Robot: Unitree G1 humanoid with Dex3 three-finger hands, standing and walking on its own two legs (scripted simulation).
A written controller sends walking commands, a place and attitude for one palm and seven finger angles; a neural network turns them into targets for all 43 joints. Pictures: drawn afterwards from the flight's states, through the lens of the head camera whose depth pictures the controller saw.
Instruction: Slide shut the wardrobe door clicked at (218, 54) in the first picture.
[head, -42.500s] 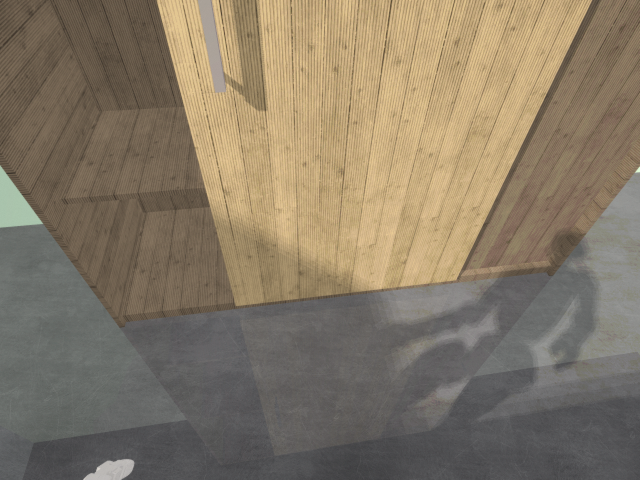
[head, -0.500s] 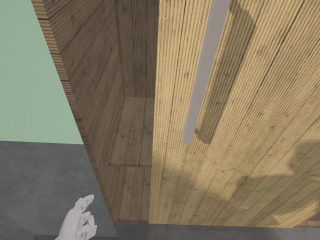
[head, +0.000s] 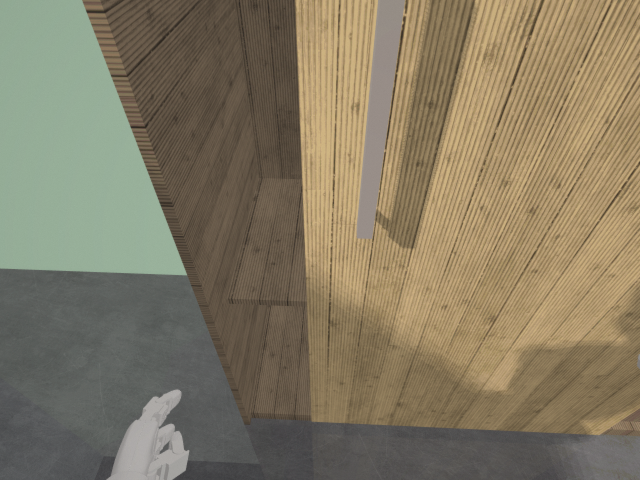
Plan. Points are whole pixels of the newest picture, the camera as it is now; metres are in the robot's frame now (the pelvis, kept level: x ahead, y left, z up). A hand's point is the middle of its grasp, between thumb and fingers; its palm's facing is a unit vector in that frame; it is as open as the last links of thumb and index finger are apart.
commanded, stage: step back with the hand held close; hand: right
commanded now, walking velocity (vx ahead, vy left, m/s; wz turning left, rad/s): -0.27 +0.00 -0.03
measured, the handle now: (376, 108) +0.42 -0.05 +0.29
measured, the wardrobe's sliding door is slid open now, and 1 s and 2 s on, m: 0.18 0.18 0.18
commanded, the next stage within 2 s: stop stepping back and stand still in 1.50 s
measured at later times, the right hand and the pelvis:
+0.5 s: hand out of the picture +0.17 -0.28 +0.17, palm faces +0.48 +0.76 -0.43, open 7.4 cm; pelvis -0.03 -0.01 -0.02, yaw -1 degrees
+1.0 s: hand out of the picture +0.14 -0.27 +0.18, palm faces +0.49 +0.78 -0.40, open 7.4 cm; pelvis -0.05 -0.01 -0.02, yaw -3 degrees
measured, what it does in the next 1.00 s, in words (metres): shifts its weight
